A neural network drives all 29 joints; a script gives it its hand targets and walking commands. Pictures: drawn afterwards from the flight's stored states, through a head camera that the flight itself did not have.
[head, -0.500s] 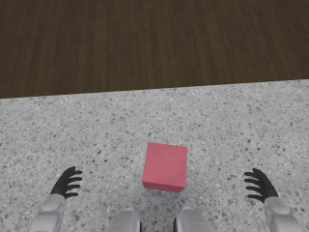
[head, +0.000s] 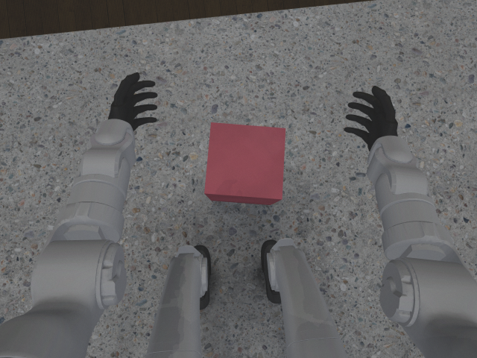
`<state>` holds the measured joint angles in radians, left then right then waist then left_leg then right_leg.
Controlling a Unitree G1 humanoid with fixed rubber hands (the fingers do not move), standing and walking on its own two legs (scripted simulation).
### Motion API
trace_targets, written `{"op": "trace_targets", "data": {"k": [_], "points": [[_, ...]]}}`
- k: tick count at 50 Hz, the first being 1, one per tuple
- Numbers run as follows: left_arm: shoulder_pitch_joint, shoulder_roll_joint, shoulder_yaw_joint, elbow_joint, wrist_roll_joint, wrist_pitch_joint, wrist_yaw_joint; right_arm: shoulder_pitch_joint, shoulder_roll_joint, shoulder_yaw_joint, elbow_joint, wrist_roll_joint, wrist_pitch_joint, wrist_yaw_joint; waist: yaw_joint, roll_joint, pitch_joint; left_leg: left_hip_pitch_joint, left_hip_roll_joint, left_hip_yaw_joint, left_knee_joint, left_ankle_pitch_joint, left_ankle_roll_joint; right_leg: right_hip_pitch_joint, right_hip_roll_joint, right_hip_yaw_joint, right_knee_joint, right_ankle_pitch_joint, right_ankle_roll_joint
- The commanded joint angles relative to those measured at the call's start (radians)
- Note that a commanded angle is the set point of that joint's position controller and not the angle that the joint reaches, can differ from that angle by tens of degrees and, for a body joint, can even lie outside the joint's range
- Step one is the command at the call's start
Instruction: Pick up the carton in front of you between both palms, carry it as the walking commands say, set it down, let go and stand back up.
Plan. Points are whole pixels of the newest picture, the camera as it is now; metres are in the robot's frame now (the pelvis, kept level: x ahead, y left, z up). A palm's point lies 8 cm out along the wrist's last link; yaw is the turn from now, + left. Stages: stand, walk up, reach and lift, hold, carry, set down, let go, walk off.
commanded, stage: reach and lift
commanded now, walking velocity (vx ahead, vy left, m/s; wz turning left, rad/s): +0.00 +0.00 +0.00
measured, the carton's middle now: (244, 168) +0.47 -0.04 -0.53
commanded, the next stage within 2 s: none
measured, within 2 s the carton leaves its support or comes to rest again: leaves its support in 1.86 s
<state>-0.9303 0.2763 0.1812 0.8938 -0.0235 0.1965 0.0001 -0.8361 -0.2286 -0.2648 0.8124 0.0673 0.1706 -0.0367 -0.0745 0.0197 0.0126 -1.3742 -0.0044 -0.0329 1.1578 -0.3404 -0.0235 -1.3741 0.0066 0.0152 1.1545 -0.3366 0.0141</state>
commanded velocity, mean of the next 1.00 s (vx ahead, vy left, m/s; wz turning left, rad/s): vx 0.00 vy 0.00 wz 0.00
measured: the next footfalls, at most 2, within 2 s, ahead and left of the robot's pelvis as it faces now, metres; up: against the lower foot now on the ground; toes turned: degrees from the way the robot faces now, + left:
none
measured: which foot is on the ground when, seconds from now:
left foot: down 0.00-1.00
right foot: down 0.00-1.00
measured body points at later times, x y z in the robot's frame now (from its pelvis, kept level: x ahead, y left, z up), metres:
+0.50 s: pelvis +0.02 +0.00 -0.11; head +0.34 +0.00 +0.20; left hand +0.51 +0.16 -0.28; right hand +0.46 -0.24 -0.27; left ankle +0.09 +0.13 -0.62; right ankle +0.09 -0.12 -0.62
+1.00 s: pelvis -0.03 +0.01 -0.27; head +0.33 -0.01 -0.01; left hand +0.51 +0.15 -0.46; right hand +0.46 -0.23 -0.46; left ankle +0.09 +0.13 -0.62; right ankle +0.09 -0.12 -0.62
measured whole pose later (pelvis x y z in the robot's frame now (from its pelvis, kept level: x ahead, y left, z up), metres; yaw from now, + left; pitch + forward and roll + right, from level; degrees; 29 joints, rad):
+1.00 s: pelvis -0.03 +0.01 -0.27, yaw -1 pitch +41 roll -1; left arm -1.33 0.36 0.03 1.11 -0.20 0.03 0.11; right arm -1.25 -0.31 -0.16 1.07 0.23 -0.01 -0.11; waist -0.07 0.01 0.25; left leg -2.31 -0.05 -0.05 2.11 -0.51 -0.05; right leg -2.31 0.04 0.03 2.09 -0.49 0.05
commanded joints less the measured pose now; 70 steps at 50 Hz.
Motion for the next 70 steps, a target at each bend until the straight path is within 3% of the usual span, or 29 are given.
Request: {"op": "trace_targets", "data": {"k": [1, 7, 15, 20, 26, 32, 37, 41, 46, 51, 53, 59, 70], "points": [[-0.347, 0.117, 0.037, -0.039, 0.010, -0.026, 0.004, -0.303, -0.110, -0.048, -0.070, -0.017, -0.024, -0.010, -0.020, 0.022, -0.835, 0.352, -0.053, 0.047, -0.106, -0.073, -0.007, 0.318, 0.043, -0.065, -0.127, -0.027, 0.039], [-0.374, 0.097, 0.079, 0.009, 0.060, -0.071, 0.011, -0.311, -0.069, -0.099, -0.061, -0.064, -0.066, -0.012, -0.027, 0.017, -0.966, 0.296, -0.072, 0.052, -0.080, 0.026, -0.006, 0.307, 0.052, -0.070, -0.096, 0.100, 0.044], [-0.269, 0.021, 0.097, 0.013, 0.099, -0.149, 0.028, -0.232, -0.018, -0.137, -0.021, -0.094, -0.150, 0.008, -0.022, 0.027, -0.934, 0.072, -0.072, 0.037, 0.090, 0.187, -0.011, 0.074, 0.055, -0.058, 0.075, 0.268, 0.050], [-0.230, 0.021, 0.050, -0.019, 0.057, -0.181, 0.057, -0.185, -0.035, -0.107, 0.008, -0.044, -0.187, 0.005, -0.022, 0.048, -0.984, -0.050, -0.073, 0.028, 0.264, 0.276, -0.012, -0.087, 0.057, -0.051, 0.243, 0.343, 0.056], [-0.252, 0.056, -0.047, -0.136, -0.034, -0.184, 0.086, -0.194, -0.112, -0.023, -0.069, 0.062, -0.201, -0.016, -0.029, 0.084, -1.184, 0.002, -0.068, 0.033, 0.470, 0.367, -0.020, -0.161, 0.049, -0.067, 0.432, 0.391, 0.056], [-0.344, 0.104, -0.080, -0.198, -0.089, -0.154, 0.104, -0.289, -0.169, 0.016, -0.121, 0.123, -0.173, -0.035, -0.028, 0.082, -1.235, -0.044, -0.062, 0.057, 0.598, 0.236, -0.025, -0.210, 0.045, -0.091, 0.560, 0.261, 0.053], [-0.431, 0.120, -0.091, -0.079, -0.113, -0.139, 0.109, -0.392, -0.169, 0.030, -0.018, 0.132, -0.155, -0.047, -0.027, 0.055, -1.037, -0.223, -0.045, 0.067, 0.649, -0.008, -0.025, -0.311, 0.022, -0.089, 0.624, 0.055, 0.048], [-0.518, 0.144, -0.100, 0.037, -0.135, -0.151, 0.109, -0.487, -0.181, 0.044, 0.083, 0.135, -0.163, -0.056, -0.026, 0.036, -0.916, -0.320, -0.030, 0.063, 0.697, -0.101, -0.023, -0.361, 0.005, -0.077, 0.672, -0.029, 0.043], [-0.603, 0.171, -0.126, 0.131, -0.164, -0.179, 0.109, -0.580, -0.203, 0.075, 0.178, 0.153, -0.188, -0.066, -0.024, 0.027, -0.861, -0.370, -0.019, 0.049, 0.768, -0.095, -0.022, -0.376, -0.007, -0.058, 0.741, -0.026, 0.041], [-0.664, 0.204, -0.165, 0.106, -0.202, -0.206, 0.117, -0.638, -0.232, 0.111, 0.160, 0.191, -0.216, -0.083, -0.025, 0.029, -0.970, -0.318, -0.016, 0.047, 0.830, -0.019, -0.020, -0.319, -0.004, -0.055, 0.799, 0.048, 0.042], [-0.671, 0.203, -0.179, 0.093, -0.201, -0.211, 0.119, -0.633, -0.224, 0.117, 0.154, 0.206, -0.221, -0.087, -0.023, 0.053, -0.969, -0.322, -0.020, 0.055, 0.851, 0.003, -0.022, -0.312, 0.000, -0.047, 0.811, 0.072, 0.038], [-0.579, 0.153, -0.211, 0.104, -0.223, -0.225, 0.101, -0.530, -0.137, 0.157, 0.169, 0.231, -0.229, -0.093, -0.016, 0.049, -0.963, -0.334, -0.026, 0.059, 0.878, 0.082, -0.014, -0.282, 0.019, -0.047, 0.829, 0.172, 0.041], [-0.587, 0.134, -0.194, 0.156, -0.195, -0.231, 0.112, -0.559, -0.131, 0.137, 0.187, 0.193, -0.239, -0.099, -0.016, 0.030, -0.842, -0.399, -0.028, 0.031, 0.834, 0.006, -0.013, -0.389, 0.020, -0.057, 0.816, 0.073, 0.041]]}}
